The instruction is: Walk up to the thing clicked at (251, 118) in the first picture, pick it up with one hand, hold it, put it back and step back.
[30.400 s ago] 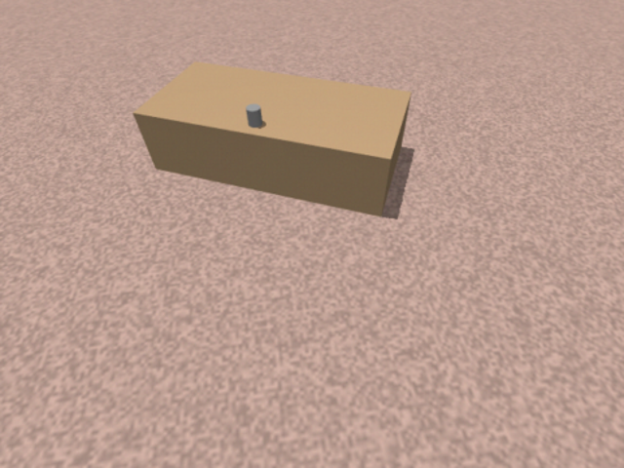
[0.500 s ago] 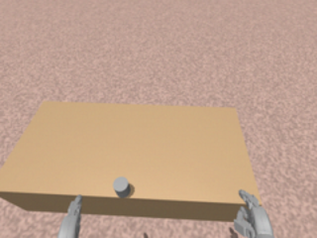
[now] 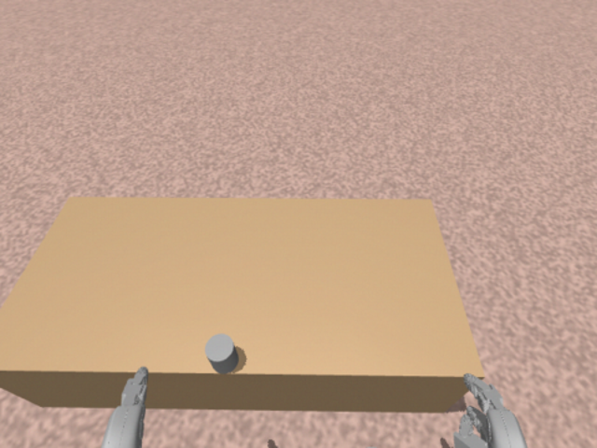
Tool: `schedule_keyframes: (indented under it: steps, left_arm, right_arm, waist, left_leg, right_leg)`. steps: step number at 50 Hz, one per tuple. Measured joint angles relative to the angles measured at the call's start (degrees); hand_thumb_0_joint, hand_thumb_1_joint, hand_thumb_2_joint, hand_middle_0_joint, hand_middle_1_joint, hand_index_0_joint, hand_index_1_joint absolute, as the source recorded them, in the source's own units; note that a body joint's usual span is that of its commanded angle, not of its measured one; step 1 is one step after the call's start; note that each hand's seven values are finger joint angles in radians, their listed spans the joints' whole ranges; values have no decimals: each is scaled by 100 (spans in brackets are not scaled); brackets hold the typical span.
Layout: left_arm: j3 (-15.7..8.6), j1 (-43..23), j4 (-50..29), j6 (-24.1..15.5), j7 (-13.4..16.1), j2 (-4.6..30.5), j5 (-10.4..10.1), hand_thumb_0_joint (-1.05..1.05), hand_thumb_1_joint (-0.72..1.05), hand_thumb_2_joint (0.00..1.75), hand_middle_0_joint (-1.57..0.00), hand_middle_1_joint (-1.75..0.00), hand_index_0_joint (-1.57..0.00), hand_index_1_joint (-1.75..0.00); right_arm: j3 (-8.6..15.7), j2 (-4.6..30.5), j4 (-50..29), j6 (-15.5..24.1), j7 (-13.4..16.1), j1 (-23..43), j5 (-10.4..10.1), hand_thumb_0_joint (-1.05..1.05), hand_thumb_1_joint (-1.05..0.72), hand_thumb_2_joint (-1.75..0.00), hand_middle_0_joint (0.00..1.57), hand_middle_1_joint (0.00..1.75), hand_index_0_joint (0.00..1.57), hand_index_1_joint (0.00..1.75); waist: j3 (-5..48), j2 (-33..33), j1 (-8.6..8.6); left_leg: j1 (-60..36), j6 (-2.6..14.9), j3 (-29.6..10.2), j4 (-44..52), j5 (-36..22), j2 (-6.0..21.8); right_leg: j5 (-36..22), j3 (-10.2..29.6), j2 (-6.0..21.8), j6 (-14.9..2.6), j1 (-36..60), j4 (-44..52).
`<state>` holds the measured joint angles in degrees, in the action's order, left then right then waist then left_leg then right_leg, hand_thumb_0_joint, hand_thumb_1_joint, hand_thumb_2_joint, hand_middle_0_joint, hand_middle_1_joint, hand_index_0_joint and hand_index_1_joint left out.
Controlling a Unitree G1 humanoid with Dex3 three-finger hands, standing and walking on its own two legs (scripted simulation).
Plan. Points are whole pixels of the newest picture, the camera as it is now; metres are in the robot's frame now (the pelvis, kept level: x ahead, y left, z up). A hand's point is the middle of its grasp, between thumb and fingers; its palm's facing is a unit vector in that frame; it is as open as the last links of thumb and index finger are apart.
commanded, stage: home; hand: left
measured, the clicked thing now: (222, 354) +0.39 +0.20 -0.35
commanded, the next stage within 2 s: stand in 1.42 s
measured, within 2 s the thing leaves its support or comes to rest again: neither
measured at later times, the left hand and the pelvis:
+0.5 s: hand (167, 442) +0.17 +0.19 -0.05, palm faces +0.11 -0.96 -0.28, open 17.5 cm; pelvis +0.00 +0.01 +0.00, yaw +0 degrees
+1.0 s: hand (165, 440) +0.17 +0.19 -0.05, palm faces +0.10 -0.96 -0.28, open 17.5 cm; pelvis +0.00 +0.01 +0.00, yaw +0 degrees
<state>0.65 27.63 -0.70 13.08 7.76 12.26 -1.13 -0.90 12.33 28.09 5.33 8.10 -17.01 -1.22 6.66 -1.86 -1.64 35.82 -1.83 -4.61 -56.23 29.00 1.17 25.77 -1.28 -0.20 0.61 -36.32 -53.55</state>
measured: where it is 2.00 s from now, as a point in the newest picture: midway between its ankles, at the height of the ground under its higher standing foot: outside the picture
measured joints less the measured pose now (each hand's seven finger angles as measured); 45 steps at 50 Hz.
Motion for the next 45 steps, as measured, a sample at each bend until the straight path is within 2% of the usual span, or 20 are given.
schedule_keyframes:
  steps: [23, 45]
  left_arm:
    - [-1, 29, -175, 124, -12, -3, 27, -1, -54, 6, -6, -6, -5, -6]
    - [-5, 57, -239, 180, -17, 10, 29, -1, -55, 6, -5, -5, -5, -6]
  right_arm:
    - [-62, -53, -34, 183, 64, 85, 32, 1, -90, -90, 20, 30, 20, 30]
    - [-54, -49, -26, 182, 68, 49, 42, 1, -90, -90, 20, 30, 20, 30]
  waist:
    - [-2, 17, 56]
    - [11, 9, 51]
  left_leg:
    - [65, 43, -8, -97, 19, -23]
    - [70, 69, 1, -123, 55, -28]
  right_leg:
    - [-15, -6, 20, 45, -22, -19]
    - [2, 1, 25, 69, -12, -9]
